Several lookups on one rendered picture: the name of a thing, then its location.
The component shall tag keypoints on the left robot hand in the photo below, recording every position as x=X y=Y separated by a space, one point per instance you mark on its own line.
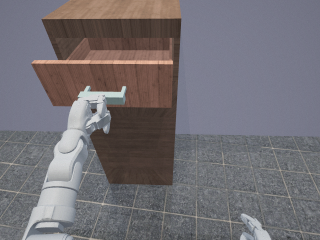
x=81 y=116

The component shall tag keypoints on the cabinet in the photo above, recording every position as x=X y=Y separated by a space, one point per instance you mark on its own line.
x=139 y=147

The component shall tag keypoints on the handle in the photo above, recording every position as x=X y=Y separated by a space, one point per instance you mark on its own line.
x=112 y=98

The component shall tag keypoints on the robot left forearm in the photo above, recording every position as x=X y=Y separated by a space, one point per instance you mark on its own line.
x=56 y=206

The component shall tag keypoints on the right robot hand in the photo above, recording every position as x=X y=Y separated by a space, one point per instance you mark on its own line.
x=255 y=228

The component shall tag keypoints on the drawer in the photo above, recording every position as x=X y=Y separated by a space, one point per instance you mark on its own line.
x=143 y=65

